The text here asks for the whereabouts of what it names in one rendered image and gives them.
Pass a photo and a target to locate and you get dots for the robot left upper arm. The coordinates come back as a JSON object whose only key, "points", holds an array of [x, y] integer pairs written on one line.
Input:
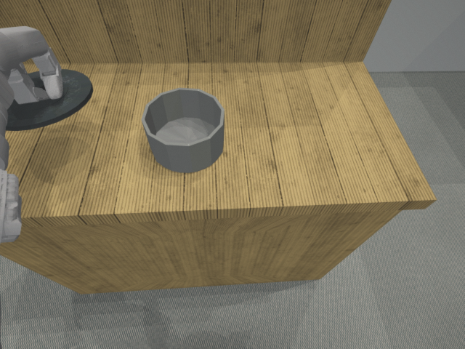
{"points": [[10, 212]]}

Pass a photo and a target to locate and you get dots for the left robot hand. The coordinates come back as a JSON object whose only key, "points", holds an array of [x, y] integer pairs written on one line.
{"points": [[30, 43]]}

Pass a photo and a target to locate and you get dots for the pot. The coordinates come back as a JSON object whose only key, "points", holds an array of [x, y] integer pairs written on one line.
{"points": [[185, 129]]}

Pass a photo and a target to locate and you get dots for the table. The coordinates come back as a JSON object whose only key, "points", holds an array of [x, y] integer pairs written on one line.
{"points": [[313, 163]]}

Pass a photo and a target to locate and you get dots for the left robot forearm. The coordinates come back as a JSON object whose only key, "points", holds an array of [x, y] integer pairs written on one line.
{"points": [[9, 62]]}

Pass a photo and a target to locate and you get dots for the lid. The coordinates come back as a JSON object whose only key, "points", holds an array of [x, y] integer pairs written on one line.
{"points": [[77, 91]]}

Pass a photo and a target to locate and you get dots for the knob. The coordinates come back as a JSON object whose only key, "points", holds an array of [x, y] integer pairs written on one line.
{"points": [[38, 82]]}

